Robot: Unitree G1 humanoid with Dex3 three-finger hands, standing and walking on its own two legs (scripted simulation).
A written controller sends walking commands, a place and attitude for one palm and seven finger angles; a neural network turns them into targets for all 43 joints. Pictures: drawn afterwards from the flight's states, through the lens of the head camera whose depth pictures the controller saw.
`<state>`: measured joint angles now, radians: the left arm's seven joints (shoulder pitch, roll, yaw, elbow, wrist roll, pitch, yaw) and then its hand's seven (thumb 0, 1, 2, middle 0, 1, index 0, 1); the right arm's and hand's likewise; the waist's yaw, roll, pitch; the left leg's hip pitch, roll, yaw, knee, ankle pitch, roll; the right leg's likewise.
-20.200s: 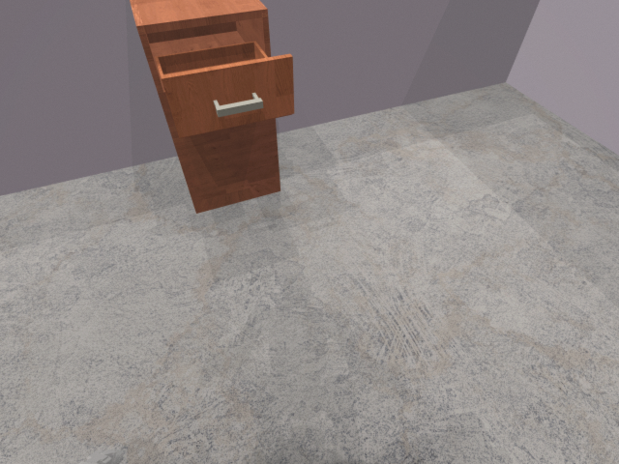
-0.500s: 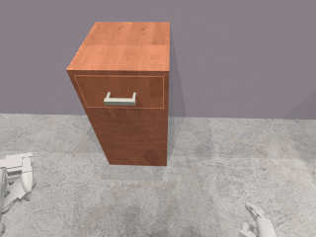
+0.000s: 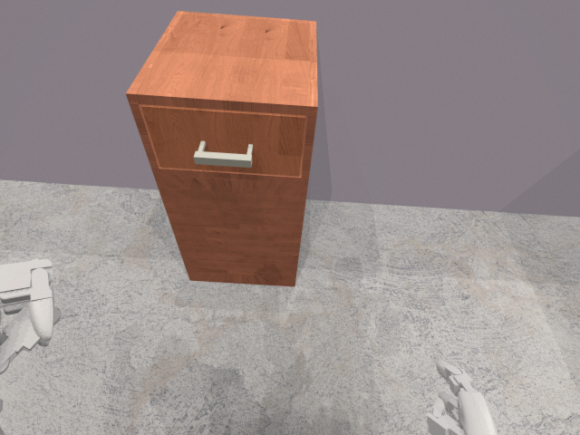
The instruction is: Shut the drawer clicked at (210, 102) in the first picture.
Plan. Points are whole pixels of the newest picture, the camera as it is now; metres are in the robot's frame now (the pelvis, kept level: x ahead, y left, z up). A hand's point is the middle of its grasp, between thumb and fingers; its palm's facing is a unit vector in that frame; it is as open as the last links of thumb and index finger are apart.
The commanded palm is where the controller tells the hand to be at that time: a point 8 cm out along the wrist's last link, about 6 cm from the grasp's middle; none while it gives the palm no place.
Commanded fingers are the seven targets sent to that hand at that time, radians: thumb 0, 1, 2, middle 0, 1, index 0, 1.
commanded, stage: step back with the hand held close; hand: left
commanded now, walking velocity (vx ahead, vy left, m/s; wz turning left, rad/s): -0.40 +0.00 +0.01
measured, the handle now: (224, 153) +0.70 +0.19 -0.07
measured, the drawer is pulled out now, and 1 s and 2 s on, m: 0.00 0.00 0.00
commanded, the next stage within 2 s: stop stepping back and stand still in 0.70 s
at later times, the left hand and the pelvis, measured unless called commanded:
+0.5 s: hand (37, 392) +0.13 +0.21 +0.17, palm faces +0.33 -0.81 -0.49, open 3.3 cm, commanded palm +0.06 +0.26 +0.19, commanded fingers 0.00 0.90 0.90 -1.40 -1.60 -1.40 -1.60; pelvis -0.06 -0.02 +0.01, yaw +1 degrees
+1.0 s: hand out of the picture -0.01 +0.17 +0.17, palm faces +0.31 -0.81 -0.50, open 3.3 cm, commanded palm -0.07 +0.21 +0.19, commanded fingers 0.00 0.90 0.90 -1.40 -1.60 -1.40 -1.60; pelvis -0.20 -0.06 +0.02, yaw -1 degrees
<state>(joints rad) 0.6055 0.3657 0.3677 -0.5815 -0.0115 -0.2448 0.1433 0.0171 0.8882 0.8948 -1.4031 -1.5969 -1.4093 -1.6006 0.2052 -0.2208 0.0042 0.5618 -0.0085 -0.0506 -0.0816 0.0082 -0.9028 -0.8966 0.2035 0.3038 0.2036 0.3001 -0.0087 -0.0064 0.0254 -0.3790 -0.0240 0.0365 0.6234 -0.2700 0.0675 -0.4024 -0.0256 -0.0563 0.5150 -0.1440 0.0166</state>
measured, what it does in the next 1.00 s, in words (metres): walks backwards: right foot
